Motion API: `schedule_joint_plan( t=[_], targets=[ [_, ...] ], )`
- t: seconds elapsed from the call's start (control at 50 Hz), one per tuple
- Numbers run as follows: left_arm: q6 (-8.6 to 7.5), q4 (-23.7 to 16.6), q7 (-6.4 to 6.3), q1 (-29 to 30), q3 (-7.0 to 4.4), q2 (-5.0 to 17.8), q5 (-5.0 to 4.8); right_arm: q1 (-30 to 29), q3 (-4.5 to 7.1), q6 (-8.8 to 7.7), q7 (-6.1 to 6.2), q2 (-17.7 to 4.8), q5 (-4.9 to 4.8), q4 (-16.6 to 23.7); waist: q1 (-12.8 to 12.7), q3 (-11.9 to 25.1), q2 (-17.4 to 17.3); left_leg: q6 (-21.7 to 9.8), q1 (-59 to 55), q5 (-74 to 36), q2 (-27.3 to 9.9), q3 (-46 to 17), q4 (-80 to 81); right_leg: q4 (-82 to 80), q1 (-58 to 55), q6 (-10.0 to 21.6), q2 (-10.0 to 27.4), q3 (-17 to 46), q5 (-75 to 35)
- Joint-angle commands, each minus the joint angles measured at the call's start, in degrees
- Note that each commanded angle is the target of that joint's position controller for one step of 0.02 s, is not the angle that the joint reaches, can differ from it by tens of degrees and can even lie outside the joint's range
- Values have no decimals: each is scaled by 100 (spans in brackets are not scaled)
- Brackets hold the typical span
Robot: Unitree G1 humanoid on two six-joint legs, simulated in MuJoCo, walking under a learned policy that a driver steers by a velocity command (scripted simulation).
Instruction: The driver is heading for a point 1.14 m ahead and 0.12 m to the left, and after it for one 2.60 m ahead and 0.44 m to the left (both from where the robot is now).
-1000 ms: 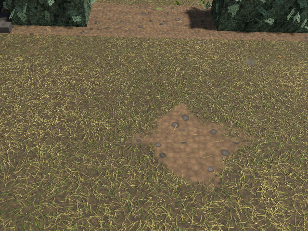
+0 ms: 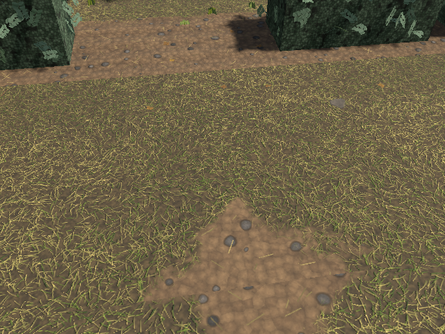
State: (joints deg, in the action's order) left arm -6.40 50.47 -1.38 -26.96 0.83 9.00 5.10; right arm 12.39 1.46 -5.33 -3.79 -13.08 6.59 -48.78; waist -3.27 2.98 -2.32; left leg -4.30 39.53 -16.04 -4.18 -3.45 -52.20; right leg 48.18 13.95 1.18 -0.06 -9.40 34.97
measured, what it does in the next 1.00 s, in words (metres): goes down: left foot 0.19 m lower, then right foot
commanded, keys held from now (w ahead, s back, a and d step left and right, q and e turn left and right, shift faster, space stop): w+q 0.46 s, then w+e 0.54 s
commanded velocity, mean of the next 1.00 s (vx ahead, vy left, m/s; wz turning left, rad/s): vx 0.50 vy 0.00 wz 0.17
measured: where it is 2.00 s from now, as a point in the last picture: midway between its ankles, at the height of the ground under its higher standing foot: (226, 234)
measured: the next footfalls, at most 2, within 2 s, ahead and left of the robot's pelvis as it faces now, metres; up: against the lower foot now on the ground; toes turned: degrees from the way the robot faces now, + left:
left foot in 0.20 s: +0.27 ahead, +0.14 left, -0.19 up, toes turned +11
right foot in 0.62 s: +0.58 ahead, +0.03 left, -0.19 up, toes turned +17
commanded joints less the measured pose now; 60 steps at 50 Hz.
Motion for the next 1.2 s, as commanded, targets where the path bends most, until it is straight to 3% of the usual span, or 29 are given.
schedule_joint_plan(
  t=[0.02,0.12,0.16,0.2,0.22,0.24,0.28,0.3,0.32,0.34,0.36,0.38,0.5,0.58,0.64,0.66,0.68,0.72,0.78,0.84,0.92,1.02,1.06,1.08,1.1,1.12,1.14,1.16,1.2],
  targets=[
    [-169,-74,-50,-58,86,331,120,-289,22,41,-124,-178,-137,283,145,-920,442,95,-1650,-1696,15,526,1057,-1224,2149,727,1079,747,-407],
    [-25,769,63,-1120,118,536,-198,-1523,-80,251,4,-157,64,626,-304,-1611,342,-89,-563,-500,-355,270,2965,-796,-192,664,1797,1553,-903],
    [147,939,157,-918,42,828,-9,-793,-39,300,43,-228,61,341,67,-1538,205,-102,-1639,-543,-388,341,3254,25,-237,504,1783,1353,-1444],
    [255,1067,393,-601,5,959,220,1411,364,188,120,-1026,-90,-460,1020,-771,-300,-306,-4701,-1362,10,920,3613,2320,749,91,1113,384,-2488],
    [271,988,552,-813,61,514,291,2277,556,195,101,-1548,-46,-751,1048,138,-1086,-995,-6895,-2787,-278,422,2405,4423,2281,-377,414,16,-578],
    [278,784,766,-934,151,183,147,2872,548,246,74,-1652,-182,-926,1097,1825,-1007,-1656,-8616,-3349,-891,-510,1365,5721,2908,-522,100,482,694],
    [75,-130,719,866,-91,1007,-156,2688,452,200,153,-1278,-189,-881,1510,608,-386,-1491,-7243,-1668,-973,-963,2115,6122,4256,-420,211,855,780],
    [-71,-626,547,1286,-87,904,-199,1837,407,145,89,-1268,-422,-516,1156,276,-222,-1835,-6458,468,-1406,-1991,2594,5825,5006,-427,314,1100,546],
    [-185,-569,308,1284,-8,677,-129,1156,173,-5,83,-634,-440,-395,776,-266,512,-1658,-4990,1041,-1564,-2091,3028,3733,4656,-223,770,1753,-1154],
    [-208,-509,156,1282,-4,620,-61,788,58,-79,-9,-506,-257,-251,409,-711,506,-1789,-3570,1142,-1474,-2016,3416,3177,3721,-110,930,1696,-1429],
    [-124,-271,122,1028,-34,600,-59,357,-6,-107,-30,-391,-315,-81,186,-701,685,-1973,-2214,1175,-1342,-1728,4110,1556,2551,-136,1061,1573,-1997],
    [-13,-336,135,1059,-2,497,-47,290,11,-170,-83,-604,-422,-62,46,-872,103,-2035,-1596,1081,-1052,-1686,4170,1056,1999,-187,931,1362,-2201],
    [226,-546,286,2159,140,598,-173,989,256,-122,-301,-950,-337,-304,446,-671,263,-1436,-2176,903,-659,-1596,3530,-1304,1193,-227,379,1102,-3806],
    [86,-655,403,3067,-91,1052,-136,1513,244,-34,-117,-674,-228,-516,732,-685,64,-1093,-3744,904,-842,-1640,3148,-1599,1829,173,263,922,-3497],
    [-75,-396,353,2101,-372,1508,-333,1175,248,-109,-4,-615,-144,-397,242,16,238,-354,-2974,-389,-90,-683,1831,-1525,-719,891,27,838,-3994],
    [-92,-162,375,901,-408,1673,-313,1634,116,-152,-40,-147,-77,-316,39,1358,1223,220,-1547,1364,773,-211,184,-1827,-3274,1992,926,2515,-3841],
    [-67,148,358,-249,-394,1466,-182,1405,61,-130,-96,-77,-101,-341,-524,1437,1424,461,121,5080,1274,17,-1577,-2808,-4376,2516,1863,4519,-2610],
    [-152,168,318,341,-414,1244,-183,128,152,-59,64,-408,-236,-129,-354,-612,363,77,983,4196,497,-381,-1939,-3559,-2426,1687,1564,4223,-951],
    [-178,103,319,1144,-239,591,-293,-20,-19,-19,298,-24,57,-102,206,-406,231,84,-204,3526,-102,-410,-882,-3933,-1120,1677,1168,3501,-2147],
    [-285,129,415,1186,-359,855,-326,-447,-37,74,367,-169,-149,103,263,-323,340,524,-893,3436,-63,-33,272,-4145,-423,1517,846,2868,-2622],
    [-174,230,629,666,-379,920,-47,-275,-173,120,175,219,-49,224,364,-377,592,534,-2495,1451,194,384,-256,-3639,1618,1351,340,2257,-3103],
    [-241,224,468,11,-374,837,80,-547,26,25,347,-431,-115,792,366,-338,552,508,-1809,3143,332,408,-120,-1984,226,1527,574,3070,-4672],
    [-305,-260,497,976,-558,1335,40,971,118,-14,518,-412,-115,566,1196,-122,224,501,-3809,3505,795,711,196,-398,1344,1469,207,2980,-5768],
    [-371,-446,619,1217,-697,1709,-137,1804,187,-56,570,-467,-313,402,1640,-112,-137,448,-4884,3709,967,951,1157,654,2234,1496,-142,2852,-5750],
    [-379,-329,792,904,-541,939,-178,2341,185,-119,658,-656,-446,198,1467,357,-323,-560,-5872,2188,-306,-749,1970,2403,2747,1073,-442,2614,-3363],
    [-357,-172,877,-171,-303,14,-278,1857,80,-220,486,-764,-329,324,468,480,-309,-2121,-5875,-2202,-1925,-2444,1792,3983,3713,613,-822,1976,-46],
    [-305,-294,794,-215,-423,374,-302,1333,217,-229,256,-854,-95,375,440,-512,-56,-2645,-4805,-2171,-2733,-3268,2351,4570,4751,276,-463,2089,-43],
    [-129,-326,642,186,-495,752,-322,870,143,-193,145,-477,-210,356,509,-981,59,-2427,-3974,-782,-2862,-3189,2609,4734,5065,72,123,2215,-481],
    [106,-392,483,792,-361,437,12,-116,-163,-128,227,504,-399,570,256,-615,466,-1385,-3105,489,-1462,-1323,2655,3007,4278,-130,512,1881,-1548]
  ],
)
